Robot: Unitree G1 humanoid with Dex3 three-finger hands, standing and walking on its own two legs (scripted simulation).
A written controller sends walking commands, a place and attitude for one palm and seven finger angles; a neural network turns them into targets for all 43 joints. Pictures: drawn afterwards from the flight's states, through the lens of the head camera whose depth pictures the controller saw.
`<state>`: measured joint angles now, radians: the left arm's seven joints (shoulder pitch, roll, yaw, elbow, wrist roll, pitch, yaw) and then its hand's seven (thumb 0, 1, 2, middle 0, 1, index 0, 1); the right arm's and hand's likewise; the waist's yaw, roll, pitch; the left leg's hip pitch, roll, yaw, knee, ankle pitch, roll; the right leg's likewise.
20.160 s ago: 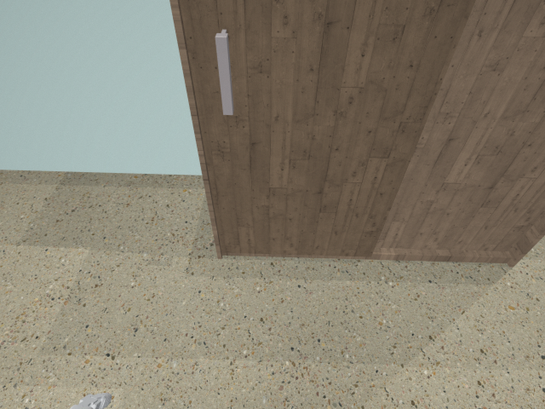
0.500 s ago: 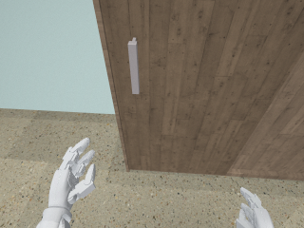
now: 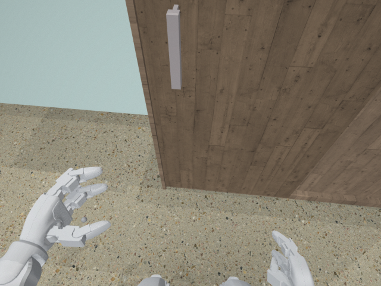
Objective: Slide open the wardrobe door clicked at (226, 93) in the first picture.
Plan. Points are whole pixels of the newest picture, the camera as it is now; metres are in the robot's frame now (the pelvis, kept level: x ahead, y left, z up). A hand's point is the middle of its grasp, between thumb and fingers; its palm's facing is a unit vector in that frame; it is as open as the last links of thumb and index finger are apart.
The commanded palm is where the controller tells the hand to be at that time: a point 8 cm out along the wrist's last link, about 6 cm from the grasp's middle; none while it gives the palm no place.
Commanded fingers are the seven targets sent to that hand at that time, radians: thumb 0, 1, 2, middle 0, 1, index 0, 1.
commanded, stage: raise the hand with hooked fingers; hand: left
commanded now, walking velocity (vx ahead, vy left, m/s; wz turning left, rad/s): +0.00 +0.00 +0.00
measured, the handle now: (176, 49) +0.63 +0.06 +0.15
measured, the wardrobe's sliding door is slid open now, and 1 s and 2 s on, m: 0.00 0.00 0.00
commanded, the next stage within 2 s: move the hooked fingers beside the handle in 1.30 s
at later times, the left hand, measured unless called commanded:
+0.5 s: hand (25, 183) +0.26 +0.27 +0.14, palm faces +0.01 -1.00 -0.07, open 13.6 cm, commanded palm +0.22 +0.32 +0.14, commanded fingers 0.00 -0.50 0.30 -0.30 -1.20 -0.30 -1.20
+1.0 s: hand (26, 157) +0.29 +0.27 +0.17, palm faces -0.05 -1.00 -0.05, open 14.0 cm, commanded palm +0.25 +0.32 +0.18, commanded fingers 0.00 -0.50 0.30 -0.30 -1.20 -0.30 -1.20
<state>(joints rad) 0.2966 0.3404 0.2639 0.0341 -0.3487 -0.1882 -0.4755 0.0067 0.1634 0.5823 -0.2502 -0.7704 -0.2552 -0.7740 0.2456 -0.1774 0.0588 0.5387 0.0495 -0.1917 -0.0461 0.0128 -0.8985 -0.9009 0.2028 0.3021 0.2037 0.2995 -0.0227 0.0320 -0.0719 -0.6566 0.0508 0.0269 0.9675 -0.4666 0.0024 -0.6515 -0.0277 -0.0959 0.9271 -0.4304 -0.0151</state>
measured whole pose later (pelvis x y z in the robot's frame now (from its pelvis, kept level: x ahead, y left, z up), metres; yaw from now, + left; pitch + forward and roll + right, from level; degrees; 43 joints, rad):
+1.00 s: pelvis +0.02 +0.00 +0.04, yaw +1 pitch +2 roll -1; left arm -0.03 0.47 0.45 0.28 -0.38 -0.03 -0.58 -0.01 -0.50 0.30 -0.30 -1.20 -0.30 -1.20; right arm 0.27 -0.30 0.05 0.57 0.07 -0.22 -0.08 0.01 -0.90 -0.90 0.20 0.30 0.20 0.30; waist 0.01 0.04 -0.04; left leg -0.33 0.03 0.03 0.63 -0.34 0.00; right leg -0.32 -0.03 -0.10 0.60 -0.31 -0.01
